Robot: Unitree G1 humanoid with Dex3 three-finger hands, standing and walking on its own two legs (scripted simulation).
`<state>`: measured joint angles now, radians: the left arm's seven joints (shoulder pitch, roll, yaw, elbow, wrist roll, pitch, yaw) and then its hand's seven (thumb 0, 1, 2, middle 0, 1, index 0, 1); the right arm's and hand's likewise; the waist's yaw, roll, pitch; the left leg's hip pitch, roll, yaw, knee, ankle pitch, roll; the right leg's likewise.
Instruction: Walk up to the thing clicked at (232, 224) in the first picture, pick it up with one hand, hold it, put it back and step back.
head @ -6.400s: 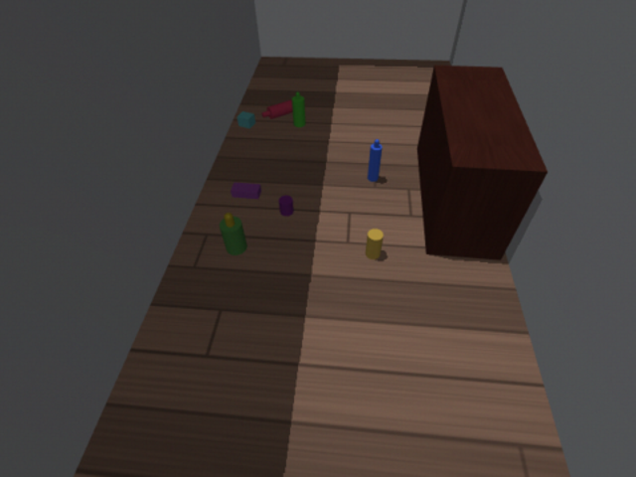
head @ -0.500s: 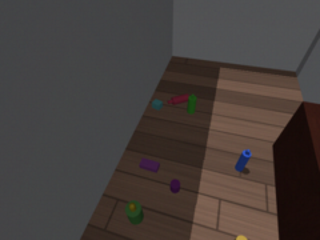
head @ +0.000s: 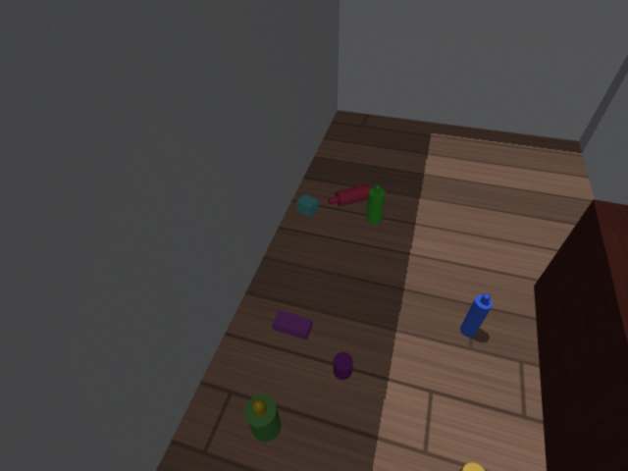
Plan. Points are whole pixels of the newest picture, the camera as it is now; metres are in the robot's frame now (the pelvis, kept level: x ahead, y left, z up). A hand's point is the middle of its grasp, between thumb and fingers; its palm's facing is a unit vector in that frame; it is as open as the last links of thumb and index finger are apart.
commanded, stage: stand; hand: left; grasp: from the side
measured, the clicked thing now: (262, 415) +0.42 +0.20 -0.68
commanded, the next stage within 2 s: go down in 0.20 s
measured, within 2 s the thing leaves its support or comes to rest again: neither
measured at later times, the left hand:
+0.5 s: hand out of the picture +0.14 +0.25 -0.17, palm faces +0.04 -0.95 -0.32, open 10.0 cm
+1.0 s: hand out of the picture +0.14 +0.28 -0.19, palm faces +0.06 -0.94 -0.33, open 17.2 cm
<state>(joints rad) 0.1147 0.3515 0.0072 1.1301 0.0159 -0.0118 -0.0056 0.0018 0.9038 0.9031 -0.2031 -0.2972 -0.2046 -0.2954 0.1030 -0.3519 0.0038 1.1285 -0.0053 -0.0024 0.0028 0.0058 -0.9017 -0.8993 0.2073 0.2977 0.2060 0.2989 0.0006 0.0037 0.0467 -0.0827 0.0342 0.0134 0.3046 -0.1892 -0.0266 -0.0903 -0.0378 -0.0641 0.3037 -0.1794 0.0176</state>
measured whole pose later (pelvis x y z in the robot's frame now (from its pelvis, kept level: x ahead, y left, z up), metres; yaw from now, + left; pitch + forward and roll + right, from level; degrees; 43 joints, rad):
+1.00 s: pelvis -0.01 +0.01 -0.07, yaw -1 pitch +13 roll -2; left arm 0.22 0.34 0.22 0.52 0.04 0.24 -0.06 -0.01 -0.51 0.03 -0.09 -0.05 -0.09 -0.05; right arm 0.23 -0.24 -0.02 0.61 0.02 -0.13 -0.06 0.01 -0.89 -0.89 0.21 0.30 0.20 0.30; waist -0.04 0.00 -0.09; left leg -0.74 0.05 -0.01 0.99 -0.49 -0.01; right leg -0.72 -0.04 -0.06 0.94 -0.45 0.02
